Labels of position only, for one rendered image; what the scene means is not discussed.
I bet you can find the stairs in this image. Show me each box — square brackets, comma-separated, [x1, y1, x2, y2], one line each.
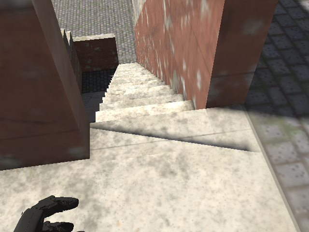
[96, 62, 195, 123]

